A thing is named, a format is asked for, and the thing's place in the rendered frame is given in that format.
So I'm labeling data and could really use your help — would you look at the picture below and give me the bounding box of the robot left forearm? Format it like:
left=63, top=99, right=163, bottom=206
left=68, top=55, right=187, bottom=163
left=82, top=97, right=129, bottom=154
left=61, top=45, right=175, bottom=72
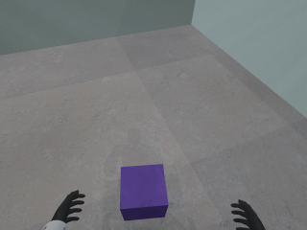
left=42, top=219, right=67, bottom=230

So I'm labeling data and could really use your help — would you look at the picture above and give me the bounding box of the robot left hand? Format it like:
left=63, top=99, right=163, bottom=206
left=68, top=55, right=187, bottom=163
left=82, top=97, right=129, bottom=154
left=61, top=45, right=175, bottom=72
left=51, top=190, right=85, bottom=223

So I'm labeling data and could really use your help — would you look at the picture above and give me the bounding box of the robot right hand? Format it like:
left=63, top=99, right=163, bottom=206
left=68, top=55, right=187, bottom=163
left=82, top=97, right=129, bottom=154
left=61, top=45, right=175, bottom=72
left=230, top=199, right=266, bottom=230

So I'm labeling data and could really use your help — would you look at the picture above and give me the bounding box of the carton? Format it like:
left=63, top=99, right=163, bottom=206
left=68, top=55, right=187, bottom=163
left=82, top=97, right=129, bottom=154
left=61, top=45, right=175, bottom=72
left=120, top=164, right=169, bottom=221

